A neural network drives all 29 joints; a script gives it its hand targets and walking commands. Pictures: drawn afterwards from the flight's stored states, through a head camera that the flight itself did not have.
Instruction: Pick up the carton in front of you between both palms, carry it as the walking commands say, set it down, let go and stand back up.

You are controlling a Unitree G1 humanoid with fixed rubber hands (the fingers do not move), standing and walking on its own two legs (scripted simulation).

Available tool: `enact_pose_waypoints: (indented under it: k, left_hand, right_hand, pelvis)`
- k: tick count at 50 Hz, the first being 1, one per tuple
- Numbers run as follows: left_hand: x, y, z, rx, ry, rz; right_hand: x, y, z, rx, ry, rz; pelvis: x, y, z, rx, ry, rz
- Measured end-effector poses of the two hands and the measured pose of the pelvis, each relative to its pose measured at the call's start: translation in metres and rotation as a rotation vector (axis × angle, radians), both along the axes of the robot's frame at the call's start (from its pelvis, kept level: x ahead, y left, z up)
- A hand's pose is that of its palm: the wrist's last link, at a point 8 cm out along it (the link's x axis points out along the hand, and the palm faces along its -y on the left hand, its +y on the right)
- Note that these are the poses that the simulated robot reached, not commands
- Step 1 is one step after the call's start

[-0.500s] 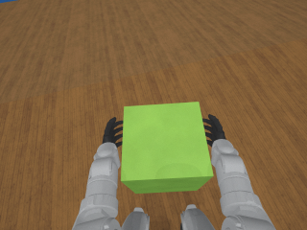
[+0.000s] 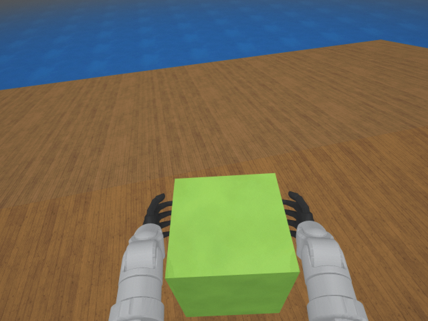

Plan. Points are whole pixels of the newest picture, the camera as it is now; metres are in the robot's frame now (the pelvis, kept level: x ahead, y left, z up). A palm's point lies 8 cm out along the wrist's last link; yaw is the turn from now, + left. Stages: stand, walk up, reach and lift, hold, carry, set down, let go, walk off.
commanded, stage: reach and lift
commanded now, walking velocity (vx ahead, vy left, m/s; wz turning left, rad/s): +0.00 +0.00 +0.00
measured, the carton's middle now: (228, 248) +0.29 +0.00 -0.04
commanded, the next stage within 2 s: hold in 0.92 s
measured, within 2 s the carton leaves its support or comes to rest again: neither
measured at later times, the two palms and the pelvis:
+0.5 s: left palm (152, 226) +0.30 +0.15 +0.04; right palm (304, 224) +0.29 -0.15 +0.03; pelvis +0.00 +0.00 +0.00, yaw +0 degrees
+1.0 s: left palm (150, 223) +0.30 +0.15 +0.05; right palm (306, 221) +0.29 -0.15 +0.05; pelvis +0.01 +0.00 +0.01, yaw +0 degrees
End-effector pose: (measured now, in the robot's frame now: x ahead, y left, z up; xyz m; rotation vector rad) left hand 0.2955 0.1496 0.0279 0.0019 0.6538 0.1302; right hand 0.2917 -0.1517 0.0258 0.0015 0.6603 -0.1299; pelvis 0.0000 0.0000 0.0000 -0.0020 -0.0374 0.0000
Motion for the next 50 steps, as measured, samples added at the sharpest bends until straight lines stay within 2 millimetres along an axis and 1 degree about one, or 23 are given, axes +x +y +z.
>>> enact_pose_waypoints:
  k: [6,13,27,36,46,50]
  left_hand:
    - [-0.004,0.0,0.0,-0.001,0.021,-0.002]
    - [-0.003,0.001,0.003,-0.008,0.009,0.001]
    - [0.004,0.0,0.01,0.016,0.007,-0.014]
    - [0.005,-0.001,0.013,0.027,0.011,-0.022]
    - [0.003,-0.001,0.018,0.027,0.008,-0.023]
    - [0.001,0.0,0.024,0.024,-0.008,-0.022]
  right_hand:
    - [-0.005,0.0,0.0,0.002,0.022,-0.003]
    - [-0.004,0.0,0.002,0.01,0.01,-0.007]
    - [0.004,0.0,0.009,-0.013,0.008,0.009]
    - [0.005,0.0,0.013,-0.024,0.012,0.02]
    - [0.003,0.0,0.017,-0.025,0.01,0.02]
    - [0.0,0.0,0.023,-0.024,-0.007,0.019]
  pelvis:
    - [-0.008,0.001,0.0,0.001,-0.033,-0.001]
    - [-0.012,0.002,0.001,0.001,-0.043,-0.003]
    - [0.0,0.001,0.005,0.001,-0.048,-0.003]
    - [0.008,0.0,0.007,0.001,-0.053,-0.002]
    - [0.009,0.0,0.008,0.001,-0.066,-0.003]
    - [0.008,0.0,0.008,0.001,-0.073,-0.003]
